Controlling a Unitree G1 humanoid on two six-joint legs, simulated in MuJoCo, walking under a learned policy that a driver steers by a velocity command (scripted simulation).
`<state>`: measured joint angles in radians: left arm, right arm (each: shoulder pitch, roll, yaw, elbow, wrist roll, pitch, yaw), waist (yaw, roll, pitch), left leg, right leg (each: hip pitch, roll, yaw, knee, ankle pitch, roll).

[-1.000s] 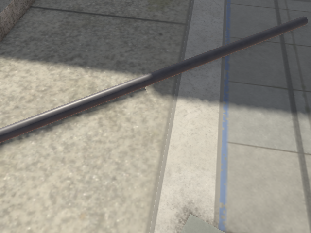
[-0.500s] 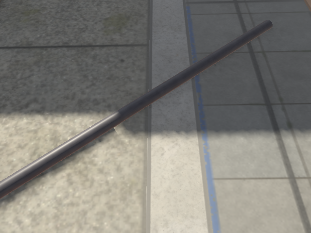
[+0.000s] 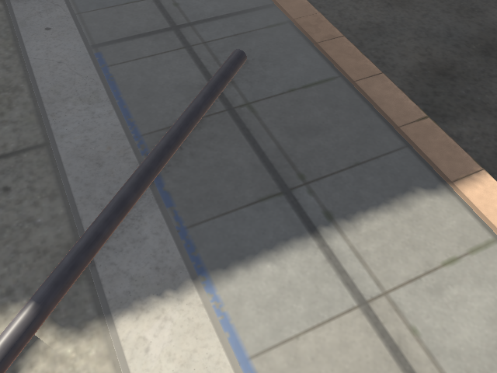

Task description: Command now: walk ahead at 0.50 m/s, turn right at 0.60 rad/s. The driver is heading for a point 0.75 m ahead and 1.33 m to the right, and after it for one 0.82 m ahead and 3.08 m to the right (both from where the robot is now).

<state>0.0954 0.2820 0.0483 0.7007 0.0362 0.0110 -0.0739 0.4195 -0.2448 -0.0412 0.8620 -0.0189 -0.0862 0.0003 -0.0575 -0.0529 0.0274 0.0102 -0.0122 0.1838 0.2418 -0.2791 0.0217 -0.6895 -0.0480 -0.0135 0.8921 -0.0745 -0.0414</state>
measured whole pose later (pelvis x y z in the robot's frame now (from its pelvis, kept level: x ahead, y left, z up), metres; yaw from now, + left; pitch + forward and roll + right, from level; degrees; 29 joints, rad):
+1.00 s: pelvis +0.39 -0.07 -0.01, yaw -31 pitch +0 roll +0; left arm 0.19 0.28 0.03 0.75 0.02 0.07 -0.01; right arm 0.23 -0.25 -0.02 0.77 -0.03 0.01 -0.01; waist -0.03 -0.02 0.05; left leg -0.32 0.00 0.07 0.44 -0.11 0.05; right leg -0.36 0.04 0.07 0.79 -0.43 0.00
